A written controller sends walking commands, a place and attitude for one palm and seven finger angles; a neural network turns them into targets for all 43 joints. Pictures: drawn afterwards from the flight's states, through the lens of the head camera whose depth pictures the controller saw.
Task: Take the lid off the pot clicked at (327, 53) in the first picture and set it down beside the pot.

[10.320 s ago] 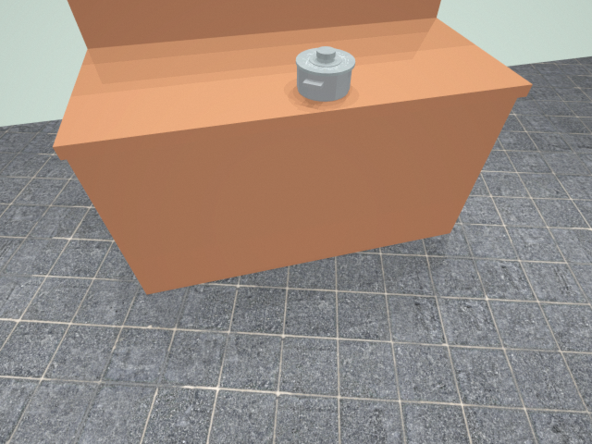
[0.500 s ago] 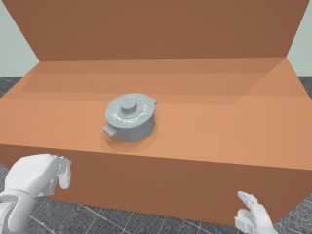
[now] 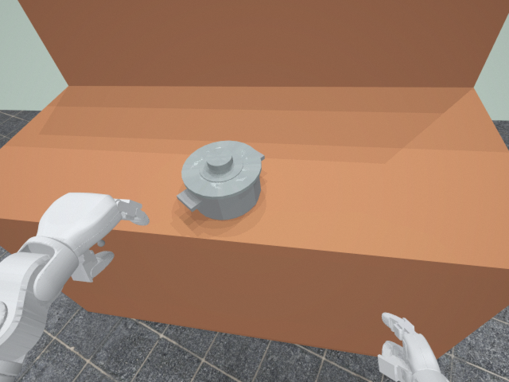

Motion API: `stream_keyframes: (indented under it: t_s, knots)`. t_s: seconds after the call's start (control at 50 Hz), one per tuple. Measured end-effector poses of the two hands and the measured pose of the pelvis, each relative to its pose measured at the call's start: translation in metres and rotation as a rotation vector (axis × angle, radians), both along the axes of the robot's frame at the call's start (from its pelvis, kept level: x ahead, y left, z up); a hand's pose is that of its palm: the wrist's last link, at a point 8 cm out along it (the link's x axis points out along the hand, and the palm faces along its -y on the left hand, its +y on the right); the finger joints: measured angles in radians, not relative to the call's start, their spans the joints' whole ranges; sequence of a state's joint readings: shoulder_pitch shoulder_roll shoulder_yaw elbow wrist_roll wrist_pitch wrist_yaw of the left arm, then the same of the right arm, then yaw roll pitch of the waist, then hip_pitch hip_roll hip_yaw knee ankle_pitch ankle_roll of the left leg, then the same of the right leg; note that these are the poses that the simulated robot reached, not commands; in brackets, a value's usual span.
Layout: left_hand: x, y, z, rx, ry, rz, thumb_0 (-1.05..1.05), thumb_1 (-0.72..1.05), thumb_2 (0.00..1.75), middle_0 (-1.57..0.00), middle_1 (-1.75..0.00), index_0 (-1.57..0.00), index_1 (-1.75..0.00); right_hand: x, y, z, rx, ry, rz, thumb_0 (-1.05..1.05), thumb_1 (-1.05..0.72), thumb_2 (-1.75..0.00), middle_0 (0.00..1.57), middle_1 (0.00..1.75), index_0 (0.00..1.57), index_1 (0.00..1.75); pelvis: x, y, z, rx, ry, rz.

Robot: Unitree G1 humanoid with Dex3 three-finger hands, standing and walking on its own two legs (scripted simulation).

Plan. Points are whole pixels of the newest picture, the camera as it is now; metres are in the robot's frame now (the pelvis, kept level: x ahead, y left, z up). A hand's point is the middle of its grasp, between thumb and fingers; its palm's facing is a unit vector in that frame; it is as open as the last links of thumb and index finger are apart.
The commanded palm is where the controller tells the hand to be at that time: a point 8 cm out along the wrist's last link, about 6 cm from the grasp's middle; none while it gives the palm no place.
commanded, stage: reach forward and open the fingers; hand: left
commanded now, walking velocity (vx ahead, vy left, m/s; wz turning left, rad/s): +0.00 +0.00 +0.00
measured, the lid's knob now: (219, 159) +0.50 +0.14 +0.06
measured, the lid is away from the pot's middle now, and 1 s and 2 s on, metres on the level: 0.00 0.00 0.00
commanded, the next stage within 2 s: move the open hand above the knob in 0.24 s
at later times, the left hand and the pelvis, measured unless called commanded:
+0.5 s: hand (124, 219) +0.31 +0.24 +0.12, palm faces -0.23 -0.01 -0.97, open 10.1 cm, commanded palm +0.30 +0.24 +0.20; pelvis +0.00 +0.01 +0.00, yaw +0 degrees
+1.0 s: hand (147, 184) +0.37 +0.22 +0.13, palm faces -0.23 -0.07 -0.97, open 10.1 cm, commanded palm +0.36 +0.21 +0.20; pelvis +0.01 +0.00 +0.00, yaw +0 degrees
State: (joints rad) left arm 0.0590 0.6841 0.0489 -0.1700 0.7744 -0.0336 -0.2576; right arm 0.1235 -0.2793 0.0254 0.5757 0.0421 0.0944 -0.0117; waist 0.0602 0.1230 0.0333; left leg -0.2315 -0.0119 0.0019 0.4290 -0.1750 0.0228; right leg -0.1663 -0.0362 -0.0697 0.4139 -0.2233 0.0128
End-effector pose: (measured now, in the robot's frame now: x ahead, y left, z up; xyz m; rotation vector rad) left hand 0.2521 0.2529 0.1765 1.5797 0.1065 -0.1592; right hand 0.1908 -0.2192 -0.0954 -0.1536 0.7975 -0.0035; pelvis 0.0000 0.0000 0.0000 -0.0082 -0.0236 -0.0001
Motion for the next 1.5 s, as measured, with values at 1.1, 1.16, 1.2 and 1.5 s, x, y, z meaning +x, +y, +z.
stream_keyframes:
  t_s: [1.1,1.16,1.2,1.5]
  knots:
    - [0.115,-0.062,-0.002,-0.015,0.115,-0.059,0.0,-0.28,1.42,-0.84,-0.08,-0.84,-0.08,-0.004,-0.017,-0.011,0.008,0.071,-0.048,0.01,-0.91,-0.9,0.2,0.3,0.2,0.3,0.015,-0.002,-0.002,0.01,0.038,0.005]
    - [0.126,-0.061,0.017,-0.007,0.045,-0.074,0.0,-0.28,1.41,-0.85,-0.08,-0.84,-0.08,-0.004,-0.018,-0.01,0.001,0.065,-0.06,0.01,-0.91,-0.9,0.2,0.3,0.2,0.3,0.017,-0.003,-0.002,0.012,0.04,0.004]
    - [0.134,-0.054,0.026,-0.038,0.007,-0.026,0.0,-0.28,1.41,-0.85,-0.08,-0.84,-0.08,-0.006,-0.018,-0.011,0.015,0.07,-0.062,0.01,-0.91,-0.9,0.2,0.3,0.2,0.3,0.018,-0.004,-0.002,0.013,0.047,0.004]
    - [0.169,-0.079,0.021,-0.034,0.035,-0.021,0.0,-0.28,1.41,-0.85,-0.08,-0.84,-0.08,-0.013,-0.023,-0.015,0.01,0.101,-0.097,0.01,-0.91,-0.9,0.2,0.3,0.2,0.3,0.021,-0.006,-0.003,0.017,0.063,-0.001]
